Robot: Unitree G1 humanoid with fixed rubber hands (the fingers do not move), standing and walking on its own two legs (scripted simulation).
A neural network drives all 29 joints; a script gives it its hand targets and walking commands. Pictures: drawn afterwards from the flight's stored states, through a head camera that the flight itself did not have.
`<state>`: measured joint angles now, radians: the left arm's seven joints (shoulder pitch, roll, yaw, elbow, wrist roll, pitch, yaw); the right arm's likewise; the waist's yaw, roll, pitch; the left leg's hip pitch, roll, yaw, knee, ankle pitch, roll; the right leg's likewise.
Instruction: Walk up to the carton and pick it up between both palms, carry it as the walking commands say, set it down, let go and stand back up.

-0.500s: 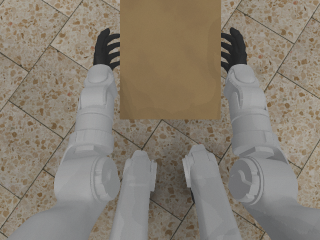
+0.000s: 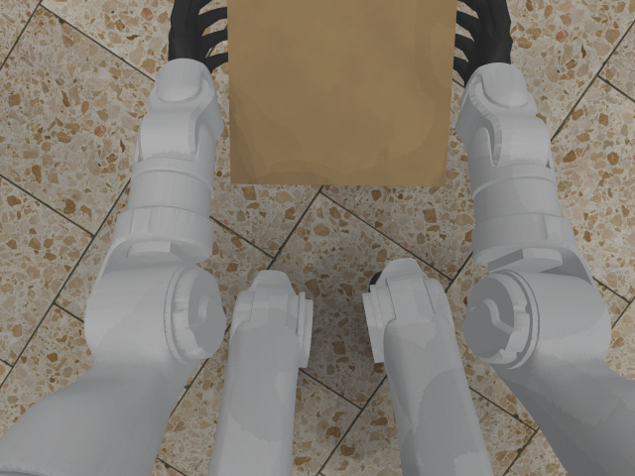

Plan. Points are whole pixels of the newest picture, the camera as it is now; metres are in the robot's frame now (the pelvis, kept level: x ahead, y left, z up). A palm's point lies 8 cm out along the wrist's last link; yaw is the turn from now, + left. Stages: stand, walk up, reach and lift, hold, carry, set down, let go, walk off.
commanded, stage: set down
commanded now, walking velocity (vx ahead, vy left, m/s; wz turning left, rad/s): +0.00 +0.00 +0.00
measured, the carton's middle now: (334, 79) +0.54 -0.03 -0.20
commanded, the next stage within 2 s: none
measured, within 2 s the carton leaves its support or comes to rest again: rests again in 1.24 s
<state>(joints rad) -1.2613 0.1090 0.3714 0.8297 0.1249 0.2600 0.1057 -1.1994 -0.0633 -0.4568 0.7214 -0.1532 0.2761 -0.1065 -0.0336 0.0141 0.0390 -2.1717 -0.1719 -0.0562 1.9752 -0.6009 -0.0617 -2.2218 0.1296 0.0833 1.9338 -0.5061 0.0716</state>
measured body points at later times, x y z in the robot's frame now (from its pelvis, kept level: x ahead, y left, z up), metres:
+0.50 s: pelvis +0.00 +0.00 -0.04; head +0.36 +0.00 +0.22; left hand +0.56 +0.12 -0.21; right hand +0.54 -0.18 -0.20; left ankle +0.09 +0.12 -0.40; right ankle +0.11 -0.12 -0.40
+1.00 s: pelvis +0.00 +0.00 -0.06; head +0.36 +0.00 +0.21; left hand +0.56 +0.13 -0.22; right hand +0.54 -0.17 -0.22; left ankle +0.09 +0.11 -0.40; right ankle +0.11 -0.12 -0.40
